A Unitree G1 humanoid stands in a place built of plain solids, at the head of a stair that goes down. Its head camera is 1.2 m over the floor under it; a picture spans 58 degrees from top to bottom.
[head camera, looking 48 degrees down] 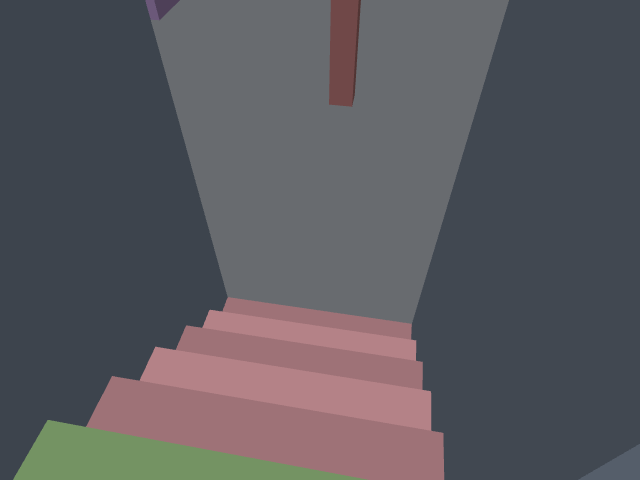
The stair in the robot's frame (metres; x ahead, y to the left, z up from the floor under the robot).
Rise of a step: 0.19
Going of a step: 0.22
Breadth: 1.10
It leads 10 degrees to the right of straight ahead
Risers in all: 6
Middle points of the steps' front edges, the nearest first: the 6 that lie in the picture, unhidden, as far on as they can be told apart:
0.33 0.20 0.00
0.55 0.16 -0.19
0.76 0.12 -0.39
0.98 0.09 -0.58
1.19 0.05 -0.78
1.40 0.01 -0.97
